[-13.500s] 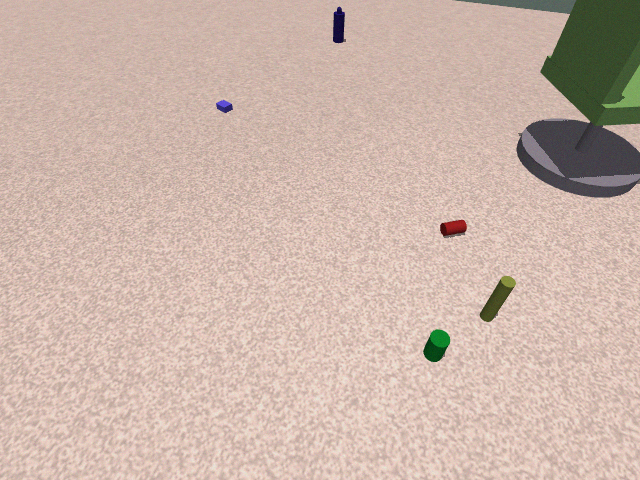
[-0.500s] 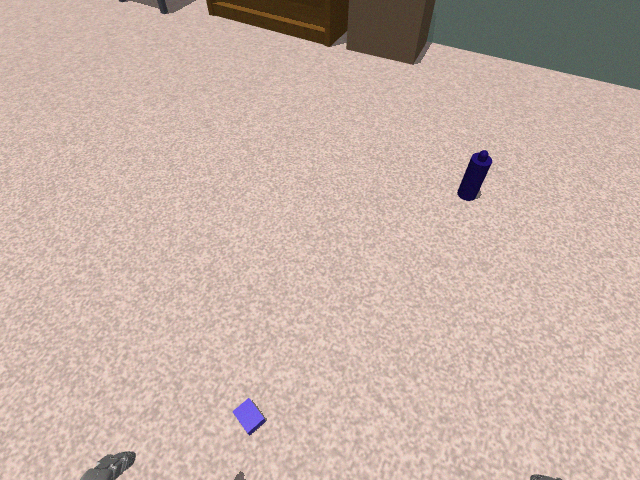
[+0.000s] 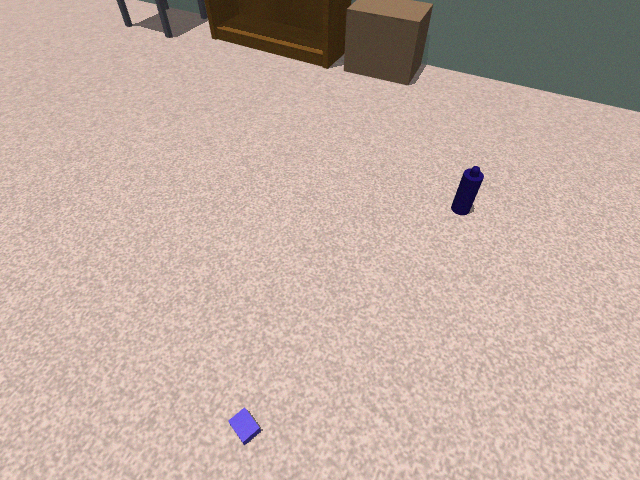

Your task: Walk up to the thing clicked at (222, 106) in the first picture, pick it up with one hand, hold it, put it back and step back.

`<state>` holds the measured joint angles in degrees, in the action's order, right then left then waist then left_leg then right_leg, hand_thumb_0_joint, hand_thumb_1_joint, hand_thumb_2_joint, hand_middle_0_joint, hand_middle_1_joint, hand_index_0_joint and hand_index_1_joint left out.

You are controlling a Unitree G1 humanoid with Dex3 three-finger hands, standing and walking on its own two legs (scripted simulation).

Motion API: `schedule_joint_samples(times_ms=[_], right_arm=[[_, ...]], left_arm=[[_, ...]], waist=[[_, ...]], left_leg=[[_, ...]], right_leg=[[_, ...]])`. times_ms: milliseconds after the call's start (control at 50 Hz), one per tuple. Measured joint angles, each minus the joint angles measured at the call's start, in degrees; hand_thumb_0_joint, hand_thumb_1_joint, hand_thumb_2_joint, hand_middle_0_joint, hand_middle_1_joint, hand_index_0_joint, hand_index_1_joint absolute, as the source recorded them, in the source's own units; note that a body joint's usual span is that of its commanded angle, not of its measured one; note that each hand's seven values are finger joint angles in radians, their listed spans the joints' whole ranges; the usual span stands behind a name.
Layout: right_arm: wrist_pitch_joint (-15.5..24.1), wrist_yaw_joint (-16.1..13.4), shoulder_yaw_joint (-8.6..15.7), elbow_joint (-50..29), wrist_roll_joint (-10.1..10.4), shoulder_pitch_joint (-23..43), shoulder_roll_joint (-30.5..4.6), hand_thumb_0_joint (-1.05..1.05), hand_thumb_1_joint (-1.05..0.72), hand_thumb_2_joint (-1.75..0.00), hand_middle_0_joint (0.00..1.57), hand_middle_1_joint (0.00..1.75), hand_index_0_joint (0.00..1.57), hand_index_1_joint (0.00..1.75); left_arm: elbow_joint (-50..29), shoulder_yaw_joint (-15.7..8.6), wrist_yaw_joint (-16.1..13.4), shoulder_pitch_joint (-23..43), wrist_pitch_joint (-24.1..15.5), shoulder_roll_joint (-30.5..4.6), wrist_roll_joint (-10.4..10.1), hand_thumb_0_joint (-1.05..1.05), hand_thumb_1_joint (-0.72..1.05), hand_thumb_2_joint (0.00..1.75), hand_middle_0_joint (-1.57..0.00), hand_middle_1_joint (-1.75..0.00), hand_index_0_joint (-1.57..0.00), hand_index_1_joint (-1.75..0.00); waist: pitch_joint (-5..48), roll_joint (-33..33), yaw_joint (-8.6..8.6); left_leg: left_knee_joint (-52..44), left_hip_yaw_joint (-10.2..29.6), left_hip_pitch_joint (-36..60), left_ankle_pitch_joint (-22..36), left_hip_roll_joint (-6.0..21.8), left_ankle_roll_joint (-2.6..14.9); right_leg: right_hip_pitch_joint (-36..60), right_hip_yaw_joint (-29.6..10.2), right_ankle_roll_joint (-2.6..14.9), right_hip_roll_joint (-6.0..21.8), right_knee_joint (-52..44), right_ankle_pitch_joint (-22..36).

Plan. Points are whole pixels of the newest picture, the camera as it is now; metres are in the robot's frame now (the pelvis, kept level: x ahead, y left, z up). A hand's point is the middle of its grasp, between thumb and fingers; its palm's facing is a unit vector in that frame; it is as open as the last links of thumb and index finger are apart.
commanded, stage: walk up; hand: left
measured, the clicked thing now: (244, 426) +0.40 +0.23 -0.76
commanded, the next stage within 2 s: none
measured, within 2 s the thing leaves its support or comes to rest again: neither
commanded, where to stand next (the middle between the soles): +0.02 +0.00 m, yaw +0 degrees
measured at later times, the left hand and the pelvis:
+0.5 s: hand out of the picture +0.08 +0.26 -0.15, palm faces +0.00 -0.95 -0.32, open 7.4 cm; pelvis +0.00 +0.00 +0.00, yaw +0 degrees
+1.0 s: hand out of the picture +0.10 +0.26 -0.16, palm faces -0.01 -0.94 -0.34, open 7.4 cm; pelvis -0.02 -0.01 -0.01, yaw +0 degrees
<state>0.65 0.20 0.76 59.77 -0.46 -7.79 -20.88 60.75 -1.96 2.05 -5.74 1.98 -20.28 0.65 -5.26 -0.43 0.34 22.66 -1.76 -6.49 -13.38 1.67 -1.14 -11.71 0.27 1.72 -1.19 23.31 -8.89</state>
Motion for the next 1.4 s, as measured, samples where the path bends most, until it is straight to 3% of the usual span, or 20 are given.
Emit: schedule_joint_samples(times_ms=[220, 840, 980, 1040, 1100, 1140, 1160, 1180, 1220, 1260, 1320, 1400], right_arm=[[0.25, 0.1, -0.31, 1.46, -0.1, -0.55, 0.59, 0.01, -0.91, -0.9, 0.21, 0.3, 0.2, 0.3], [0.32, -0.08, -0.24, 1.34, 0.21, 0.84, -0.15, 0.01, -0.91, -0.9, 0.21, 0.3, 0.2, 0.3], [-0.11, -2.3, 0.92, -2.21, 0.59, 0.56, -0.38, 0.0, -0.9, -0.9, 0.21, 0.3, 0.2, 0.3], [-0.33, -3.03, 1.81, -4.25, -0.2, -0.14, -0.97, 0.0, -0.9, -0.9, 0.21, 0.3, 0.21, 0.3], [-0.41, -3.66, 2.32, -6.04, -0.8, -0.51, -2.04, 0.01, -0.9, -0.9, 0.21, 0.3, 0.21, 0.3], [-0.24, -3.17, 2.43, -7.0, -1.3, -0.4, -2.91, 0.01, -0.9, -0.9, 0.21, 0.3, 0.21, 0.3], [-0.58, -2.45, 2.37, -7.64, -1.55, -0.3, -3.33, 0.01, -0.9, -0.9, 0.21, 0.3, 0.21, 0.3], [-1.37, -1.61, 2.53, -8.24, -2.03, 0.32, -4.23, 0.01, -0.9, -0.9, 0.21, 0.3, 0.2, 0.3], [-3.83, -0.31, 3.11, -9.87, -3.38, 0.7, -5.4, 0.01, -0.9, -0.9, 0.21, 0.3, 0.2, 0.3], [-5.55, 0.79, 3.51, -11.24, -4.09, -0.48, -5.59, 0.01, -0.91, -0.9, 0.21, 0.3, 0.2, 0.3], [-6.28, 2.41, 4.15, -12.25, -3.77, -1.42, -6.18, 0.01, -0.91, -0.9, 0.21, 0.3, 0.2, 0.3], [-7.0, 3.49, 5.08, -13.48, -3.91, -2.34, -6.35, 0.01, -0.91, -0.9, 0.21, 0.3, 0.2, 0.3]], left_arm=[[0.68, -0.4, -0.06, -1.4, -0.32, 0.2, -0.09, 0.01, 0.91, 0.9, -0.2, -0.3, -0.21, -0.29], [-0.13, -0.22, -0.29, 0.5, -0.63, 0.18, -0.12, 0.01, 0.91, 0.9, -0.2, -0.3, -0.21, -0.29], [-6.63, -2.66, 1.08, 2.25, 2.61, -2.72, 1.06, 0.01, 0.91, 0.9, -0.2, -0.3, -0.21, -0.3], [-8.82, -3.64, 1.5, 1.87, 4.24, -3.71, 1.32, 0.01, 0.91, 0.9, -0.2, -0.3, -0.21, -0.29], [-10.51, -3.97, 1.72, 0.32, 4.53, -4.13, 1.0, 0.01, 0.91, 0.9, -0.2, -0.3, -0.21, -0.29], [-10.38, -3.79, 1.33, -0.97, 3.08, -4.32, 0.21, 0.01, 0.91, 0.9, -0.2, -0.3, -0.21, -0.29], [-10.04, -3.56, 0.99, -2.03, 1.62, -4.51, -0.1, 0.01, 0.91, 0.9, -0.2, -0.3, -0.21, -0.29], [-9.34, -3.47, 0.23, -2.83, -0.07, -3.79, -0.26, 0.01, 0.91, 0.9, -0.2, -0.3, -0.21, -0.29], [-8.75, -2.47, -1.6, -5.64, -2.51, -1.85, 0.23, 0.01, 0.91, 0.9, -0.2, -0.3, -0.21, -0.29], [-8.35, -1.47, -3.07, -9.16, -3.45, -0.68, 0.73, 0.01, 0.91, 0.9, -0.2, -0.3, -0.21, -0.3], [-7.99, -1.06, -4.64, -12.93, -3.94, -0.24, 0.91, 0.01, 0.9, 0.9, -0.21, -0.3, -0.21, -0.3], [-9.28, -1.63, -6.21, -15.69, -4.96, -2.05, 0.64, 0.01, 0.9, 0.9, -0.21, -0.3, -0.22, -0.3]], waist=[[0.84, -0.31, 0.72], [0.64, 0.0, -0.14], [-3.31, -2.43, 0.62], [-4.26, -2.39, 0.51], [-4.05, -1.13, 0.81], [-3.76, -0.65, 1.03], [-3.36, -0.68, 1.11], [-3.99, 1.1, 0.79], [-4.63, 4.07, -0.55], [-2.73, 4.56, -0.17], [-1.68, 5.72, -0.12], [-1.97, 6.78, 0.45]], left_leg=[[-1.15, -0.22, -0.28, 0.83, -0.19, 0.15], [-1.45, -0.18, -0.27, 0.68, 0.18, -0.34], [7.21, -0.1, -6.28, -2.14, 0.28, -0.38], [10.39, 0.44, -8.34, -3.2, 1.38, -0.52], [12.4, 1.06, -10.68, -3.57, 3.7, -0.96], [14.24, 1.21, -12.17, -4.26, 4.92, -1.74], [16.41, 1.13, -13.27, -5.46, 5.36, -1.45], [20.11, 2.71, -14.42, -7.97, 6.38, 0.06], [30.1, 6.97, -17.22, -14.34, 4.37, 1.53], [37.07, 7.27, -19.9, -17.11, 0.99, 1.76], [42.08, 7.45, -22.7, -14.69, -1.12, 1.48], [42.54, 8.34, -24.79, -10.55, -1.02, 1.15]], right_leg=[[-0.28, -0.24, -0.25, 0.16, -1.26, 0.97], [-0.69, -0.19, 0.2, -0.22, -0.73, 0.38], [-7.38, -0.3, 0.96, -0.24, 9.63, -2.88], [-11.14, -2.46, 0.3, -1.49, 25.01, -15.11], [-11.67, -4.43, -0.01, -1.31, 33.03, -21.19], [-7.92, -4.86, -0.09, 0.96, 24.76, -20.45], [-5.09, -4.97, -0.97, 2.1, 17.33, -16.17], [-3.96, -4.21, -2.4, 1.02, 15.64, -13.72], [-3.12, -2.69, -3.06, -0.54, 16.81, -14.21], [-3.01, -3.29, -2.84, -0.03, 16.38, -14.29], [-1.35, -3.47, -2.95, 0.92, 14.0, -13.37], [-0.79, -3.11, -3.47, 2.17, 14.58, -13.94]])
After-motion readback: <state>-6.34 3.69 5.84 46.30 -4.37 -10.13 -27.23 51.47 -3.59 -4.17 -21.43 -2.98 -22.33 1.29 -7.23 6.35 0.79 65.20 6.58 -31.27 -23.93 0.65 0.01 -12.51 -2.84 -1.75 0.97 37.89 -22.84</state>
